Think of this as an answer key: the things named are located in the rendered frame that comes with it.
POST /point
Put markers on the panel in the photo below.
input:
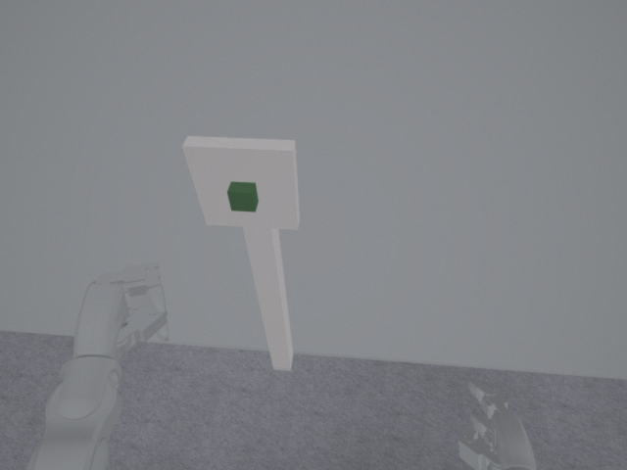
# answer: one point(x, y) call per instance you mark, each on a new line
point(215, 162)

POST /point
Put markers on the robot left forearm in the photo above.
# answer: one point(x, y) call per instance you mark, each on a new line
point(81, 413)

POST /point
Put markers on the robot left hand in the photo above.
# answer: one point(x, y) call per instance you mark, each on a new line
point(104, 310)

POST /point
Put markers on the button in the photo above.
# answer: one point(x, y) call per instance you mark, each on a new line
point(243, 196)

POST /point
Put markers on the robot right hand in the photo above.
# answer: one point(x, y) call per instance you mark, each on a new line
point(506, 443)

